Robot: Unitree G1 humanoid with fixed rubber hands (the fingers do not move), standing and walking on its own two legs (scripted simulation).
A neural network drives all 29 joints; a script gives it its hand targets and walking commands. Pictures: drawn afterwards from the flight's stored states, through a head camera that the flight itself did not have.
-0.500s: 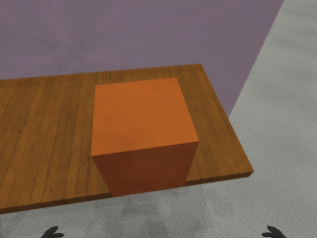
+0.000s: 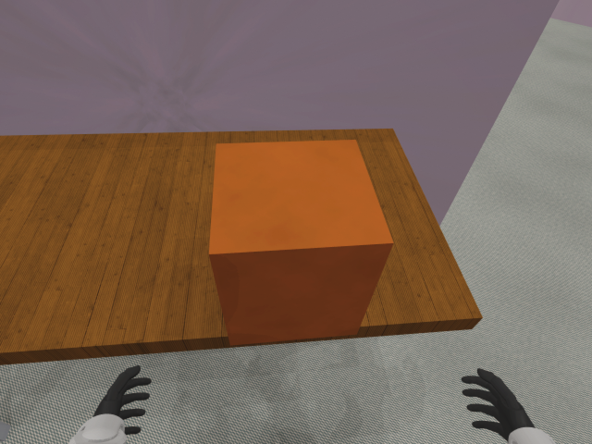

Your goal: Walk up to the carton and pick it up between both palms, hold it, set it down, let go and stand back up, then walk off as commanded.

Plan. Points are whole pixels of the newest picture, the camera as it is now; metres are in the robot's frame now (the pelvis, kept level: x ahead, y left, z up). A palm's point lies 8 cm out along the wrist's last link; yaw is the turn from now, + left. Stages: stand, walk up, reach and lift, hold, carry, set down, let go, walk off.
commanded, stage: reach and lift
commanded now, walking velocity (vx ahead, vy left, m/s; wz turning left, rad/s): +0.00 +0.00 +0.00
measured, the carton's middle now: (291, 245) +0.38 +0.01 +0.02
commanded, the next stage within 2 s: none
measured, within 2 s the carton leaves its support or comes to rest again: neither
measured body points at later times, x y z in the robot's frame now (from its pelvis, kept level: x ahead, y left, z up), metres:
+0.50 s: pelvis +0.01 +0.01 +0.01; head +0.00 +0.01 +0.46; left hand +0.18 +0.23 -0.04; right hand +0.16 -0.25 -0.04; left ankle +0.01 +0.14 -0.74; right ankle +0.02 -0.12 -0.74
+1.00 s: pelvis +0.02 +0.01 +0.01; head +0.01 +0.01 +0.46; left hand +0.19 +0.20 +0.00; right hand +0.18 -0.23 +0.00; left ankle +0.01 +0.14 -0.74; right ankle +0.02 -0.12 -0.74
